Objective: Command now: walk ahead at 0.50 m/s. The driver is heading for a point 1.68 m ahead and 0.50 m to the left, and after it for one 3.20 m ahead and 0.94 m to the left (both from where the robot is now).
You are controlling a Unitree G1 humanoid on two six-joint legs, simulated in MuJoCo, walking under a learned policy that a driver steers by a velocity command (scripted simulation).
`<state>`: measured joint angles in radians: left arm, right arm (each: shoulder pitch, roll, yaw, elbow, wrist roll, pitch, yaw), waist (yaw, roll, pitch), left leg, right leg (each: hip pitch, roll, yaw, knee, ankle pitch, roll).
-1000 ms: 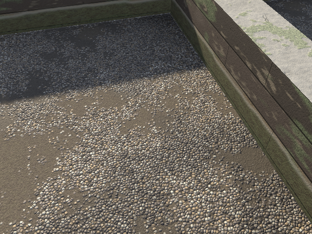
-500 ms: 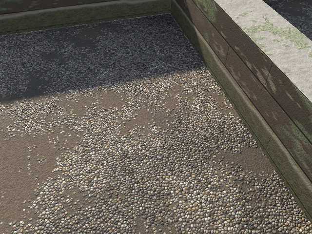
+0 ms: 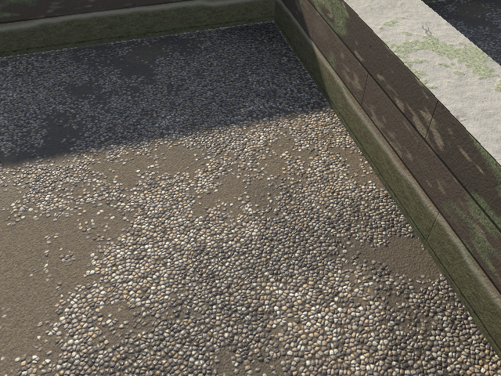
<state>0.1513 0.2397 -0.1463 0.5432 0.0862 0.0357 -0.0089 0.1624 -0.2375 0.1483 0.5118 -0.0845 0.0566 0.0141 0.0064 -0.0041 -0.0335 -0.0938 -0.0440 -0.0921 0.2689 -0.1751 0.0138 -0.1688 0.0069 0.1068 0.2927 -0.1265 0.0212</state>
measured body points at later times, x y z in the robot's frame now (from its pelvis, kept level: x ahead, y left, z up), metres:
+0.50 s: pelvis +0.00 +0.00 +0.00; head -0.01 +0.00 +0.45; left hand +0.19 +0.20 -0.07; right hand +0.19 -0.20 -0.07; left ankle -0.02 +0.12 -0.75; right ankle +0.02 -0.13 -0.75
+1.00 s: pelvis +0.01 +0.00 +0.00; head -0.01 +0.00 +0.45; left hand +0.17 +0.22 -0.09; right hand +0.17 -0.21 -0.09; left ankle -0.02 +0.12 -0.75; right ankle +0.02 -0.13 -0.75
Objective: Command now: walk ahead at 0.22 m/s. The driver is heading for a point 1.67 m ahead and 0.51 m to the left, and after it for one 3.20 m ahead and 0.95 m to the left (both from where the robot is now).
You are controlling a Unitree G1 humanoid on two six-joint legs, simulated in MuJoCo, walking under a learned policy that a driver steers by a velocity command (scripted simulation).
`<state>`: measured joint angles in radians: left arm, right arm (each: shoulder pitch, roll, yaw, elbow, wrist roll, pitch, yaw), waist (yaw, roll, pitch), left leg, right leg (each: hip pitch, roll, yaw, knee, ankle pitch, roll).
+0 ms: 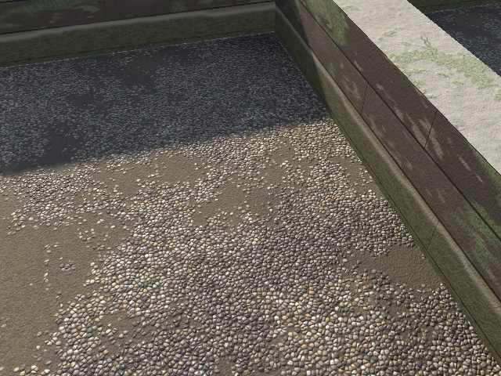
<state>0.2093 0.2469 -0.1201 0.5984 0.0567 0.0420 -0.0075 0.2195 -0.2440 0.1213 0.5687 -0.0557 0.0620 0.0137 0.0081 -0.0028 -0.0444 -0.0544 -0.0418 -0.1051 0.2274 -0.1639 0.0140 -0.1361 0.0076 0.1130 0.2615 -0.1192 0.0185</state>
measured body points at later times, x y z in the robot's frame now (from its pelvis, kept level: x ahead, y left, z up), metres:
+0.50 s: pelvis +0.00 +0.00 +0.00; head +0.00 +0.00 +0.45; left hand +0.10 +0.24 -0.12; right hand +0.08 -0.24 -0.13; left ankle -0.03 +0.12 -0.75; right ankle +0.02 -0.13 -0.75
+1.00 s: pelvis -0.01 +0.00 +0.00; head -0.01 -0.01 +0.45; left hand +0.05 +0.24 -0.13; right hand +0.05 -0.24 -0.13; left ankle -0.03 +0.12 -0.75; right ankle +0.02 -0.13 -0.75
